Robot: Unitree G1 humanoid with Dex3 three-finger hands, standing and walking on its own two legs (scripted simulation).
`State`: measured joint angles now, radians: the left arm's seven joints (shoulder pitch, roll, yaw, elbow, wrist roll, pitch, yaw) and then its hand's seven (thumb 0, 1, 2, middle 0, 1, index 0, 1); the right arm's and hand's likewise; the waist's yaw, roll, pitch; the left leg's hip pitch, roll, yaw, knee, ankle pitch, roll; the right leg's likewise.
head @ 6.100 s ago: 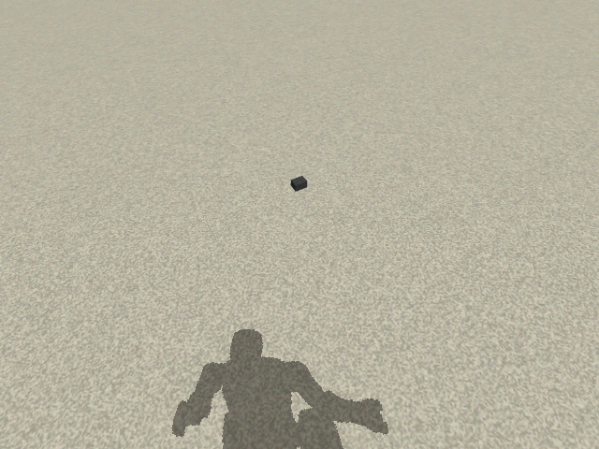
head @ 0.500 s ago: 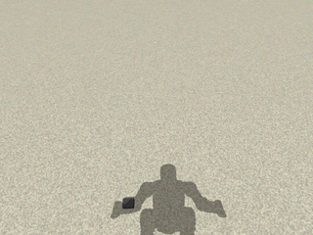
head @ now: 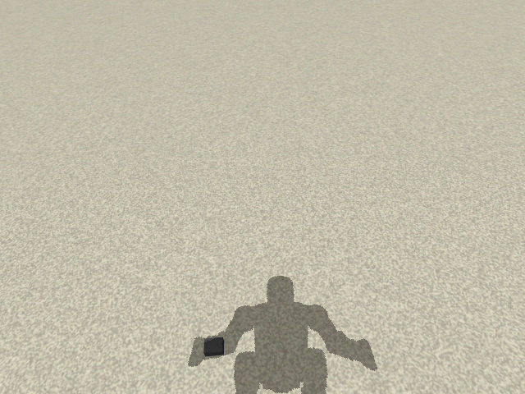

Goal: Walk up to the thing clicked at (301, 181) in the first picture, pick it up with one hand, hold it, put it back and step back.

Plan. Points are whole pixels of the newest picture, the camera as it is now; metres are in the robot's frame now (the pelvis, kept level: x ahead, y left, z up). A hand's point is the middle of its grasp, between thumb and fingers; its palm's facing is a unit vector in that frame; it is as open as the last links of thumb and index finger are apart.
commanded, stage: walk up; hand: left
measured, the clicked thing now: (214, 346) +0.42 +0.23 -0.76
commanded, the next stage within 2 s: none
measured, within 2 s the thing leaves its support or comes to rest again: neither
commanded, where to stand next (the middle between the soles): +0.05 -0.01 m, yaw +0 degrees
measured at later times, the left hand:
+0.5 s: hand out of the picture +0.11 +0.26 -0.15, palm faces -0.09 -0.91 -0.41, open 7.4 cm
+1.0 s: hand out of the picture +0.07 +0.28 -0.18, palm faces -0.08 -0.91 -0.40, open 7.4 cm
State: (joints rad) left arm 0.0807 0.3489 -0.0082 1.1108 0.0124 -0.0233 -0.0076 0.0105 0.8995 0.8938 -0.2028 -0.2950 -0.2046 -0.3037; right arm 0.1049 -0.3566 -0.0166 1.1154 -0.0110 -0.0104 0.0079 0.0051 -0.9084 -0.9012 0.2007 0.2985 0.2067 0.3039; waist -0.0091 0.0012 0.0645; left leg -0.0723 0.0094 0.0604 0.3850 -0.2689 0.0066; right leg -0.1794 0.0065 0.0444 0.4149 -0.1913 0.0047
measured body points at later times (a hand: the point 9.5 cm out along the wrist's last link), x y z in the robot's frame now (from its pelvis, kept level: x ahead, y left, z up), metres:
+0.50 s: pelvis +0.06 +0.00 -0.01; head +0.12 -0.02 +0.44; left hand +0.12 +0.31 -0.13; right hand +0.13 -0.32 -0.14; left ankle +0.12 +0.14 -0.70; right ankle +0.03 -0.12 -0.74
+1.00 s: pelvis -0.03 +0.01 -0.04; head +0.03 +0.00 +0.41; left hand +0.07 +0.33 -0.16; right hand +0.12 -0.31 -0.14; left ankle +0.16 +0.11 -0.74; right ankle -0.08 -0.11 -0.75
